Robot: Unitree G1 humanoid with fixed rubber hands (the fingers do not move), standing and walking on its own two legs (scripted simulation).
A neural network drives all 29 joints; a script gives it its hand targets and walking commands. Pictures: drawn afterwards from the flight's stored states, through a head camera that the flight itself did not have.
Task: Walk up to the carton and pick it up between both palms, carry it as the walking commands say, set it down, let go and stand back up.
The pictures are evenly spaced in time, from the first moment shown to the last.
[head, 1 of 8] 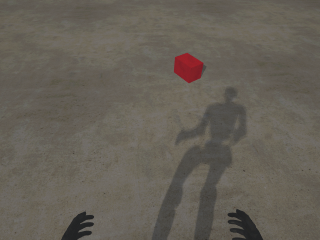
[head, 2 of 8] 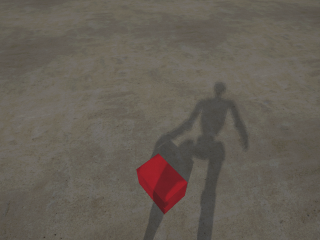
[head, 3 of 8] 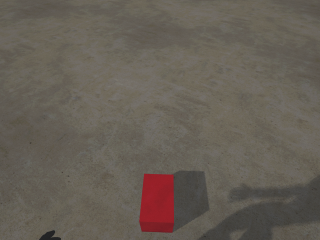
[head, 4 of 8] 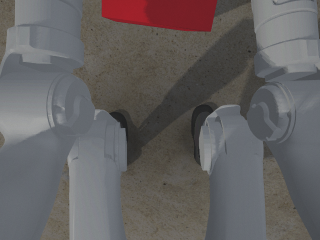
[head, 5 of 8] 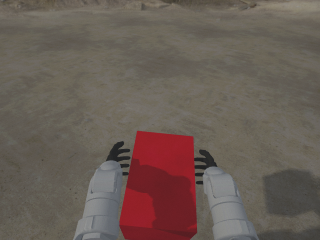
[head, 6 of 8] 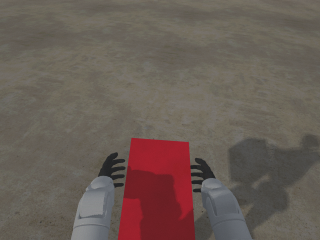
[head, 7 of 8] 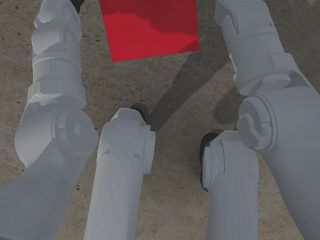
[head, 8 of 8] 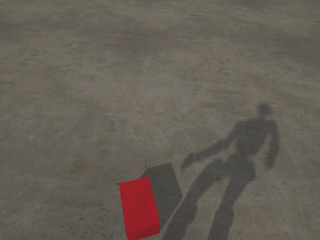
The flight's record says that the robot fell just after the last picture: no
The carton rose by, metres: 0.69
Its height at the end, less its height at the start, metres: +0.00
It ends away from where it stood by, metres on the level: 2.39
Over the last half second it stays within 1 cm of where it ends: yes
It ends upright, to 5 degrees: yes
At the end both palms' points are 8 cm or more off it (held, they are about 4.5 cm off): yes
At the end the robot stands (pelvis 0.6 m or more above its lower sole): yes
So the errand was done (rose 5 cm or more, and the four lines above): yes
